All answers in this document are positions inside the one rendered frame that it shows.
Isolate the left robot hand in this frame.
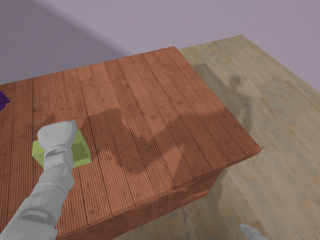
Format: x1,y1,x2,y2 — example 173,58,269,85
37,120,78,163

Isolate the table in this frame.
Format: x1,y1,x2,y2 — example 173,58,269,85
0,46,262,240

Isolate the sponge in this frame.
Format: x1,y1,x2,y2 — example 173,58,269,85
32,130,92,168

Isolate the right robot hand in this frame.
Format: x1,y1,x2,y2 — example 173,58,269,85
240,224,268,240

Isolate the robot left upper arm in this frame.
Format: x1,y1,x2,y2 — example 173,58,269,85
3,219,58,240

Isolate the robot left forearm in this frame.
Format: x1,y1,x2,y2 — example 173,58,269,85
0,145,75,240

